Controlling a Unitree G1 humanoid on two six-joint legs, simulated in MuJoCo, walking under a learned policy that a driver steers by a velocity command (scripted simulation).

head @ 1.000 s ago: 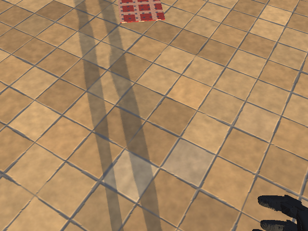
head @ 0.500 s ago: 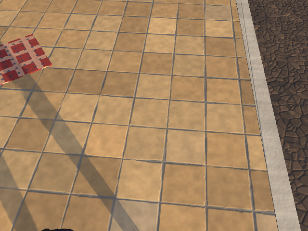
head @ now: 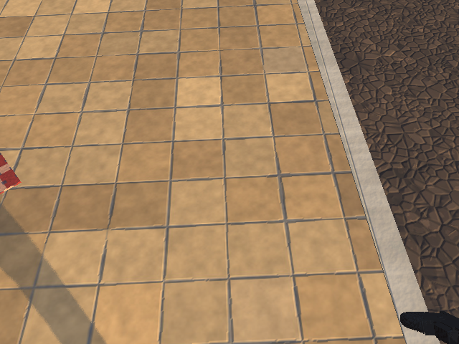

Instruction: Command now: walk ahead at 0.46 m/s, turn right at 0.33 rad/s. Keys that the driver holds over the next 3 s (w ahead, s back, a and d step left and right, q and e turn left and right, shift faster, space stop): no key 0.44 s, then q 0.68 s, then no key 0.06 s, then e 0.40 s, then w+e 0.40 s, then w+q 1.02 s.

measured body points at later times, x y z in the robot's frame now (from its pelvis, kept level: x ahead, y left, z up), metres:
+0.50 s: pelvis +0.16 +0.02 +0.01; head +0.17 +0.01 +0.46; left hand +0.34 +0.27 -0.09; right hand +0.25 -0.24 -0.13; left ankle +0.14 +0.13 -0.73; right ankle +0.19 -0.11 -0.73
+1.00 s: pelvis +0.16 +0.06 +0.01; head +0.19 +0.11 +0.45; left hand +0.26 +0.38 -0.11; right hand +0.32 -0.20 -0.09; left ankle +0.16 +0.14 -0.73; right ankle +0.18 -0.10 -0.65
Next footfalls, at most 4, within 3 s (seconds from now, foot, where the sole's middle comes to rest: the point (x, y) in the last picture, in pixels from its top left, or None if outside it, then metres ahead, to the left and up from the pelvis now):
0.02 left None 0.18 0.13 -0.77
0.42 right None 0.23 -0.12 -0.77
0.84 left None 0.20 0.14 -0.77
1.36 right None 0.27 -0.07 -0.77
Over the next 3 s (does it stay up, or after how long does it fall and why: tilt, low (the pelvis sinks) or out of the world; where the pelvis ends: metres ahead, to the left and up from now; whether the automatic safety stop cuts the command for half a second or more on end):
stays up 0.85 -0.06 -0.01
